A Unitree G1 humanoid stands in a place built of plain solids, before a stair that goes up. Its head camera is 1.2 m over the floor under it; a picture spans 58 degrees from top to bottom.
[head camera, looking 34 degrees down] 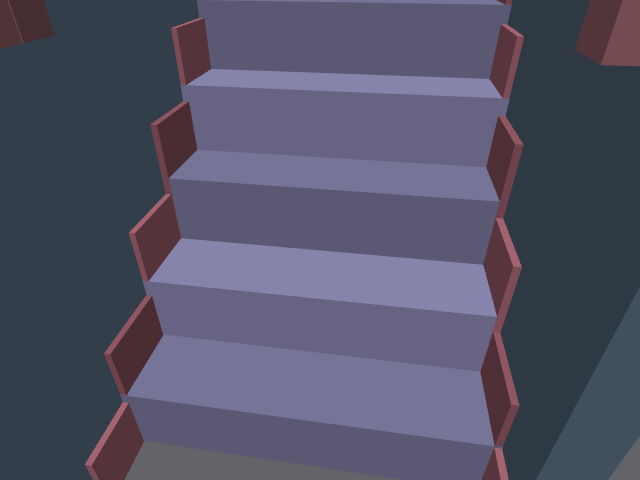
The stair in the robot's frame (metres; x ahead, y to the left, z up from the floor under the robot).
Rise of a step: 0.21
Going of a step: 0.22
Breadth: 0.99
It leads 9 degrees to the right of straight ahead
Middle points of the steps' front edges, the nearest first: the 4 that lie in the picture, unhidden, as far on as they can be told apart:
0.65 0.05 0.21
0.87 0.02 0.42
1.09 -0.02 0.64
1.31 -0.05 0.85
